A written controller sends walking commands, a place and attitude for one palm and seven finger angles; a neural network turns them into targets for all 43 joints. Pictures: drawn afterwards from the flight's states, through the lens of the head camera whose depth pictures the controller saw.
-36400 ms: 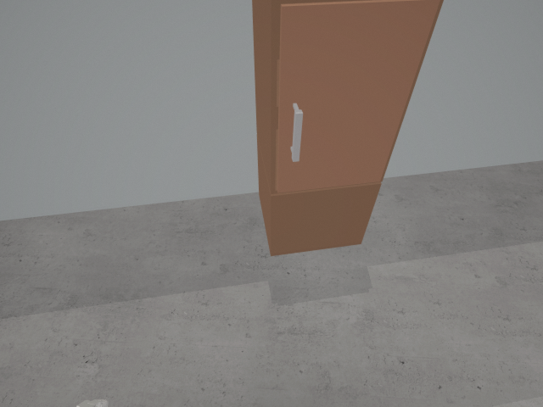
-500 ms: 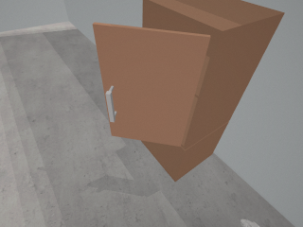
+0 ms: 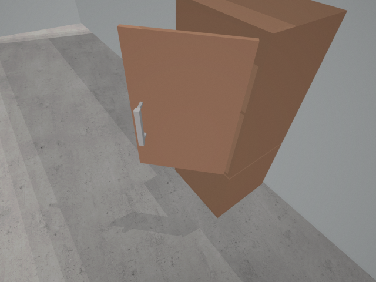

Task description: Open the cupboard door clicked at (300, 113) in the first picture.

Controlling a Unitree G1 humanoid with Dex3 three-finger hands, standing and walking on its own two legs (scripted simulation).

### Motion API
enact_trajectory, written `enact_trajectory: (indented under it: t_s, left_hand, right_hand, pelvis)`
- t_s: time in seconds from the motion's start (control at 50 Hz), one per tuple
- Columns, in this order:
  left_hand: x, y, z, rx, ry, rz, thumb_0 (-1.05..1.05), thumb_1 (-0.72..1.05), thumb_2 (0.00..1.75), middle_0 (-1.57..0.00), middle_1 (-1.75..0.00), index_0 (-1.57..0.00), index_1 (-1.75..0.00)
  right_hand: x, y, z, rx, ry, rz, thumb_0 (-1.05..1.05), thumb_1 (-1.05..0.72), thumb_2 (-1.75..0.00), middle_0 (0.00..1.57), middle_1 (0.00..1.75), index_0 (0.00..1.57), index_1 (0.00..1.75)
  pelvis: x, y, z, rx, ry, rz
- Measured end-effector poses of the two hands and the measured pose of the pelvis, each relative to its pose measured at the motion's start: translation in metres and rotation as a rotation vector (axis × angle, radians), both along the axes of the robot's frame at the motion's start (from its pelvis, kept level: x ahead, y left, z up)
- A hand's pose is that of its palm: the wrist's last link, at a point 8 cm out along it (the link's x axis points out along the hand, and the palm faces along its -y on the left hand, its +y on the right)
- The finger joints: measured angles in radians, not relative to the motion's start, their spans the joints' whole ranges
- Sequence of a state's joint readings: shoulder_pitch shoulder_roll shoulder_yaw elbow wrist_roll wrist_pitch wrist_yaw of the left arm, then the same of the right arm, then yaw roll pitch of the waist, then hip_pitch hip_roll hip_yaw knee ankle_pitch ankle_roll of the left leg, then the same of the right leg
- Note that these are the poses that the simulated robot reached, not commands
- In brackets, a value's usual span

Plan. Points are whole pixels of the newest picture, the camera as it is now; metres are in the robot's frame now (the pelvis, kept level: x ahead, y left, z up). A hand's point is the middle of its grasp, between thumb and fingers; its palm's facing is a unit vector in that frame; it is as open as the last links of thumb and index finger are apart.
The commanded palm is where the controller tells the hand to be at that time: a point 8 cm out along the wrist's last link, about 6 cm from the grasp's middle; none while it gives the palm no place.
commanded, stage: come to a stop and stand still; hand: left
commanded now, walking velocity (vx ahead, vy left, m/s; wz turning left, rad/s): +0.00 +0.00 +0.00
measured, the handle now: (141, 124) +0.65 +0.20 -0.08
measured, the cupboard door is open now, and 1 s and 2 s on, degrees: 45 45 45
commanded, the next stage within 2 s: look again from close up in 0.16 s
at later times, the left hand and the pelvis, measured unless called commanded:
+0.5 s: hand out of the picture +0.01 +0.20 -0.18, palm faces +0.00 -0.98 -0.20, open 7.3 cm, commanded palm none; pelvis +0.00 +0.01 +0.00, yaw -1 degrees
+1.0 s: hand out of the picture +0.01 +0.20 -0.17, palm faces -0.01 -0.98 -0.22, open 7.3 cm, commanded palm none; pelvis +0.02 +0.01 +0.00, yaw -2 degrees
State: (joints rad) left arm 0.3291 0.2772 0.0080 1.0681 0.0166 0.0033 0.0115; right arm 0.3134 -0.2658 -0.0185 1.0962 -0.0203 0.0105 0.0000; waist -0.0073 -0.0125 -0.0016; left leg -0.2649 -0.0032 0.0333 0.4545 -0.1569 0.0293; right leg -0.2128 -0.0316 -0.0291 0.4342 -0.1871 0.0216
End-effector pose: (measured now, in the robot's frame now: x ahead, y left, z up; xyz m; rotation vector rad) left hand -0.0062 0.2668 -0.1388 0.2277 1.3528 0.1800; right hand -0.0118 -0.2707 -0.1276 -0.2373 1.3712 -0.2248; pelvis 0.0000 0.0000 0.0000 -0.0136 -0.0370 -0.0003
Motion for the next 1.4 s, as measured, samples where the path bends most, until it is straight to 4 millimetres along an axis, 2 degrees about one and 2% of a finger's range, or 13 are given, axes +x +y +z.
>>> enact_trajectory:
  t_s: [0.06,0.14,0.28,0.42,0.56,0.76,0.94,1.04,1.14,1.2,1.26,1.4]
  left_hand:
    - [-0.005,-0.006,-0.003,-0.02,0.02,0.002,0.01,0.91,0.9,-0.2,-0.3,-0.21,-0.3]
    - [-0.005,-0.014,-0.006,-0.042,0.027,0.003,0.01,0.91,0.9,-0.2,-0.3,-0.21,-0.3]
    - [0.002,-0.023,-0.009,-0.065,0.007,-0.002,0.01,0.91,0.9,-0.2,-0.3,-0.21,-0.3]
    - [0.009,-0.024,-0.008,-0.069,-0.014,-0.003,0.01,0.91,0.9,-0.2,-0.3,-0.21,-0.3]
    - [0.009,-0.02,-0.007,-0.059,-0.01,0.005,0.0,0.91,0.9,-0.2,-0.3,-0.21,-0.3]
    - [0.006,-0.015,-0.004,-0.043,0.021,0.008,0.01,0.91,0.9,-0.2,-0.3,-0.2,-0.3]
    - [0.014,-0.017,-0.002,-0.039,0.023,0.001,0.01,0.91,0.9,-0.2,-0.3,-0.2,-0.3]
    - [0.018,-0.023,-0.006,-0.063,0.037,0.005,0.0,0.91,0.9,-0.2,-0.3,-0.2,-0.3]
    - [0.024,-0.024,-0.014,-0.1,0.064,0.016,0.0,0.91,0.9,-0.2,-0.3,-0.21,-0.3]
    - [0.032,-0.02,-0.019,-0.116,0.085,0.014,0.0,0.91,0.9,-0.2,-0.3,-0.21,-0.3]
    - [0.048,-0.015,-0.018,-0.117,0.104,-0.015,0.01,0.91,0.9,-0.2,-0.3,-0.21,-0.3]
    - [0.121,-0.012,-0.01,-0.094,0.023,-0.072,0.01,0.93,0.9,-0.2,-0.3,-0.2,-0.3]
  right_hand:
    - [-0.009,0.008,-0.001,0.011,0.025,-0.016,0.0,-0.91,-0.9,0.2,0.3,0.2,0.3]
    - [-0.008,0.018,-0.003,0.026,0.027,-0.027,0.0,-0.91,-0.9,0.2,0.3,0.2,0.3]
    - [0.014,0.031,-0.004,0.048,-0.032,-0.025,0.0,-0.91,-0.9,0.2,0.3,0.2,0.3]
    - [0.04,0.04,-0.004,0.063,-0.094,-0.009,0.0,-0.91,-0.9,0.2,0.3,0.2,0.3]
    - [0.051,0.041,-0.003,0.064,-0.108,0.001,0.0,-0.91,-0.9,0.2,0.3,0.2,0.3]
    - [0.047,0.034,-0.003,0.054,-0.074,-0.004,0.0,-0.91,-0.9,0.2,0.3,0.2,0.3]
    - [0.043,0.029,-0.004,0.049,-0.05,-0.016,0.0,-0.91,-0.9,0.2,0.3,0.2,0.3]
    - [0.038,0.035,-0.008,0.06,-0.036,-0.04,0.0,-0.91,-0.9,0.2,0.3,0.2,0.3]
    - [0.033,0.05,-0.012,0.06,-0.014,-0.071,0.0,-0.91,-0.9,0.19,0.3,0.2,0.3]
    - [0.03,0.064,-0.012,0.061,0.003,-0.094,0.0,-0.91,-0.9,0.19,0.3,0.2,0.3]
    - [0.025,0.08,-0.012,0.071,0.013,-0.133,0.0,-0.91,-0.9,0.19,0.3,0.2,0.3]
    - [0.01,0.117,-0.007,0.125,0.106,-0.196,0.0,-0.91,-0.9,0.2,0.3,0.2,0.3]
  pelvis:
    - [0.0,0.002,0.0,0.0,-0.001,-0.002]
    - [0.001,0.004,0.001,0.001,-0.003,-0.004]
    - [0.001,0.008,0.001,0.001,-0.004,-0.011]
    - [0.002,0.01,0.001,0.002,-0.003,-0.015]
    - [0.006,0.012,0.001,0.004,0.001,-0.015]
    - [0.011,0.011,0.003,0.006,0.0,-0.016]
    - [0.016,0.009,0.003,0.007,0.001,-0.026]
    - [0.026,0.01,0.001,0.005,0.005,-0.055]
    - [0.042,0.021,-0.004,-0.006,0.009,-0.074]
    - [0.053,0.03,-0.006,0.003,0.011,-0.085]
    - [0.065,0.037,-0.005,0.009,0.013,-0.111]
    - [0.086,0.038,0.003,0.009,0.018,-0.118]
